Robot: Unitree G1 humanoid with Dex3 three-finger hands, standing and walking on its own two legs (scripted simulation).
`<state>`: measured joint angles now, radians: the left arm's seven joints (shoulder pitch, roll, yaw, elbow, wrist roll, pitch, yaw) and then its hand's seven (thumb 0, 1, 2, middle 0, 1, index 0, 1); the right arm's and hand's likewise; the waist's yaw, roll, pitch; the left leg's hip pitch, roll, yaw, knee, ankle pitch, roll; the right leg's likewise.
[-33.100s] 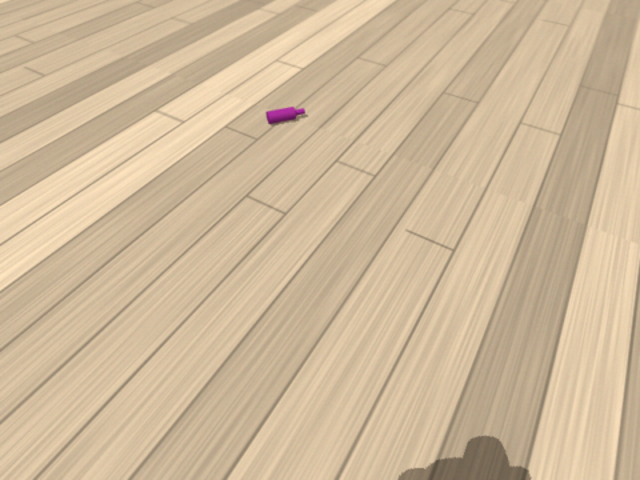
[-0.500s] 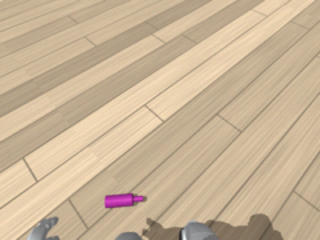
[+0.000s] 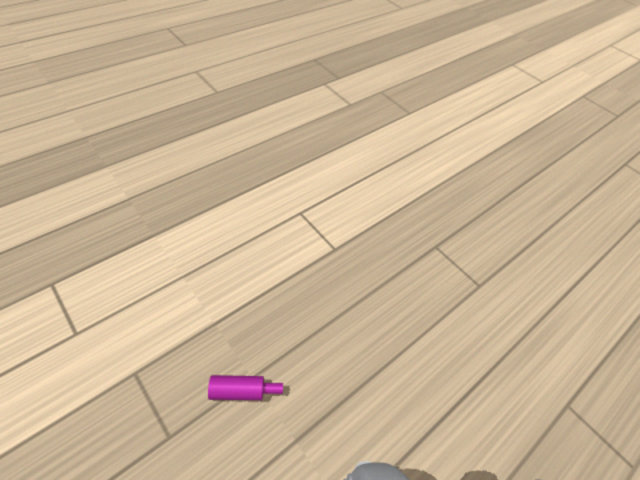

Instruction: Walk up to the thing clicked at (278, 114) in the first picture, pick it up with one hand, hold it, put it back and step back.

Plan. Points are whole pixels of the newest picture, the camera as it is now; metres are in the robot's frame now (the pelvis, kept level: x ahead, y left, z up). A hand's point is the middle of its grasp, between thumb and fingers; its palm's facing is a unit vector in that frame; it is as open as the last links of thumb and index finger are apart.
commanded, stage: walk up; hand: left
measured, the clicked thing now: (246, 387) +0.43 +0.16 -0.73
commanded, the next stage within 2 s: none
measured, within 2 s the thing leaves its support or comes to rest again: neither
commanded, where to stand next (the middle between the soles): +0.06 -0.06 m, yaw +0 degrees
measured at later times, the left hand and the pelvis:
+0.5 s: hand out of the picture +0.10 +0.25 -0.15, palm faces -0.02 -0.92 -0.39, open 7.4 cm; pelvis +0.02 -0.02 -0.01, yaw -1 degrees
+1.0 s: hand out of the picture +0.05 +0.25 -0.16, palm faces -0.07 -0.93 -0.36, open 7.4 cm; pelvis -0.02 -0.02 +0.00, yaw -3 degrees
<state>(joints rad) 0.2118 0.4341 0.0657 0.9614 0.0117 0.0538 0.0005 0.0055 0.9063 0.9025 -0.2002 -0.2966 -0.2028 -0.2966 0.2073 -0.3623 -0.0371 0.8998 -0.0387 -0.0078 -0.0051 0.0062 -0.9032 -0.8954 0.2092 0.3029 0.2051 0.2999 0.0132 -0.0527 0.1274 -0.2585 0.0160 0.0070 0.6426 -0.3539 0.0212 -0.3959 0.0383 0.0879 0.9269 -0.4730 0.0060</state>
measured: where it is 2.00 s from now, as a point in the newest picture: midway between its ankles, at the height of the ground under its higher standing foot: outside the picture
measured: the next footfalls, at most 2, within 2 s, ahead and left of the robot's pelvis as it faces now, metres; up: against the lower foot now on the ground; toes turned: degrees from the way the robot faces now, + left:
right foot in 0.14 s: +0.01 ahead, -0.15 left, +0.00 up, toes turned -2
left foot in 0.48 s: +0.15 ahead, +0.10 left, +0.00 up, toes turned -1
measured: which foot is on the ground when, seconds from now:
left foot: down 0.00-0.18, up 0.20-0.46, down 0.48-1.00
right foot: up 0.00-0.12, down 0.14-1.00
